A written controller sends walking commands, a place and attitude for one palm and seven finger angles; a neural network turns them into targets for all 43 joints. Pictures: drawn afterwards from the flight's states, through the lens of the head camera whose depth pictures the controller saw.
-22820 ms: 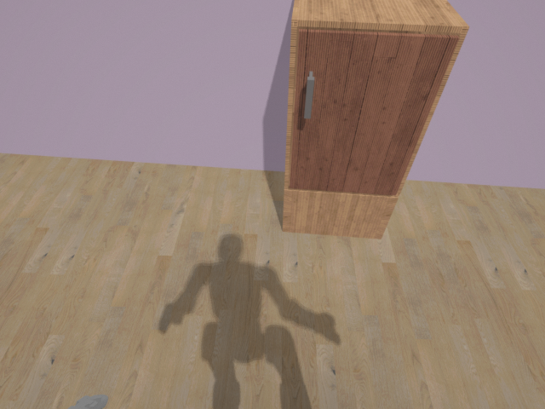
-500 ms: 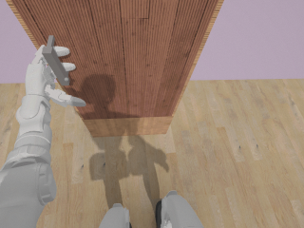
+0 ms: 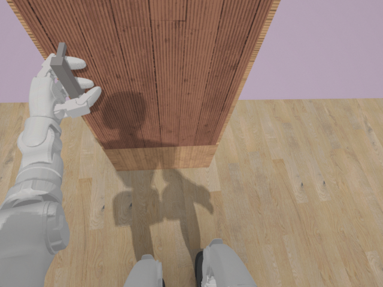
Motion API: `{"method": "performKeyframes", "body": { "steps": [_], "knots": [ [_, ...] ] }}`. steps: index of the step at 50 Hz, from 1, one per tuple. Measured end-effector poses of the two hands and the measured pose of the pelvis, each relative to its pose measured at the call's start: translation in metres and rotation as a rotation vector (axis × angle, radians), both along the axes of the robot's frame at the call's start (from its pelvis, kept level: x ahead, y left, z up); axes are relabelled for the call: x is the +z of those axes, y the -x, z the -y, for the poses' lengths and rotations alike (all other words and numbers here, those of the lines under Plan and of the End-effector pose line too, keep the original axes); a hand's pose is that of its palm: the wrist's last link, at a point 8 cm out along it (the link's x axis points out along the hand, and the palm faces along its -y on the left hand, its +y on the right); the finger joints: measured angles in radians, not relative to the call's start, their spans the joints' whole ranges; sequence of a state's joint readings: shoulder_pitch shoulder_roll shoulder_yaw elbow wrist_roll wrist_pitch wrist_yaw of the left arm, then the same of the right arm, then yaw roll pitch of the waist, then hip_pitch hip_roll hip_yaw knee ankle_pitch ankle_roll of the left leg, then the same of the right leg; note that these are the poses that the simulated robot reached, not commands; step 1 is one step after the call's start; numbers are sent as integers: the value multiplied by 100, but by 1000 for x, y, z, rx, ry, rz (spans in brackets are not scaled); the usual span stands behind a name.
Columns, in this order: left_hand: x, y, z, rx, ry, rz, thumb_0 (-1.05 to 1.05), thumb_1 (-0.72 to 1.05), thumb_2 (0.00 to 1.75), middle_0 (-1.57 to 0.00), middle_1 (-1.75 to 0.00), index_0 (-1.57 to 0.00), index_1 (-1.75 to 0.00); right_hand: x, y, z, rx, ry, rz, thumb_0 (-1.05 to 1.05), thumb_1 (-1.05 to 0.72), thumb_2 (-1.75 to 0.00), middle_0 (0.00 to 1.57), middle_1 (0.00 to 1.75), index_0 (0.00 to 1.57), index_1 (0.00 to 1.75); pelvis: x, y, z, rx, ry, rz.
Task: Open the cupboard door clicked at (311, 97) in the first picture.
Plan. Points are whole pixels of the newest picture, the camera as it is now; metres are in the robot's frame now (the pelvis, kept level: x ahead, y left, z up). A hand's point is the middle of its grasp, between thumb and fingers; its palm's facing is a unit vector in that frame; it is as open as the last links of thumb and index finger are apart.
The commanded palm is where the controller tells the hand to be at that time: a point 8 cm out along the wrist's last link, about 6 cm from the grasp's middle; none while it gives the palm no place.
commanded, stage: close the thumb around the handle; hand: left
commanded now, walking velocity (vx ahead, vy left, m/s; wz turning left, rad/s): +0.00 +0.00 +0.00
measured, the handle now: (71, 76) +0.54 +0.22 +0.05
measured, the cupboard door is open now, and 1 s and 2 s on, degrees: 0 24 41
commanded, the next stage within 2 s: pull the door open along its arc in 0.22 s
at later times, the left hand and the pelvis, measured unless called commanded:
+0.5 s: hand (82, 98) +0.48 +0.20 +0.05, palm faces -0.01 -1.00 -0.01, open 5.4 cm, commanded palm +0.44 +0.24 +0.05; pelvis +0.00 +0.01 +0.00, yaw -1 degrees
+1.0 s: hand (109, 161) +0.35 +0.13 +0.05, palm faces +0.41 -0.91 +0.05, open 5.4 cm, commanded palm +0.29 +0.15 +0.05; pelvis +0.02 +0.01 +0.02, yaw +1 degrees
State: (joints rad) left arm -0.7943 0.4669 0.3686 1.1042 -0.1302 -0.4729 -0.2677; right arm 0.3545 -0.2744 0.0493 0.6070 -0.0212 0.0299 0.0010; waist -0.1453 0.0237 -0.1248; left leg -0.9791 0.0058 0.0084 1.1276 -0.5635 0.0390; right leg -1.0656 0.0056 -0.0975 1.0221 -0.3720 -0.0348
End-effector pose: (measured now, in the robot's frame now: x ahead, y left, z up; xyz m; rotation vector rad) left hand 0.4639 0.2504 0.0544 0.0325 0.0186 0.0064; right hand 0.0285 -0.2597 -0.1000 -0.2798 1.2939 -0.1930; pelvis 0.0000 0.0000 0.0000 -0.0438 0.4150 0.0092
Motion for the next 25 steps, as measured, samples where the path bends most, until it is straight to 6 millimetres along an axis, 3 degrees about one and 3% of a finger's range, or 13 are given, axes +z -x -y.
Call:
{"method": "performKeyframes", "body": {
  "steps": [9, 19, 25],
  "knots": [
    [-1, -3, 0, -8, 6, -6, 1, 76, 84, -39, -134, -38, -134, 1, 1, -1, -6, 3, 0, 0, -90, -89, 20, 30, 20, 30, 0, -1, -1, -4, 2, -3],
    [-3, -8, 0, -23, 15, -4, 1, 76, 85, -39, -135, -38, -135, 1, 4, -3, -14, 9, -2, 0, -90, -89, 20, 30, 20, 30, -2, 0, -3, -8, 4, -9],
    [-3, 0, 1, -19, 18, -1, 1, 77, 84, -38, -135, -37, -135, 4, 2, -7, -29, -7, 8, 0, -90, -89, 20, 30, 20, 30, 1, -2, -6, -19, 2, -4]
  ]
}}
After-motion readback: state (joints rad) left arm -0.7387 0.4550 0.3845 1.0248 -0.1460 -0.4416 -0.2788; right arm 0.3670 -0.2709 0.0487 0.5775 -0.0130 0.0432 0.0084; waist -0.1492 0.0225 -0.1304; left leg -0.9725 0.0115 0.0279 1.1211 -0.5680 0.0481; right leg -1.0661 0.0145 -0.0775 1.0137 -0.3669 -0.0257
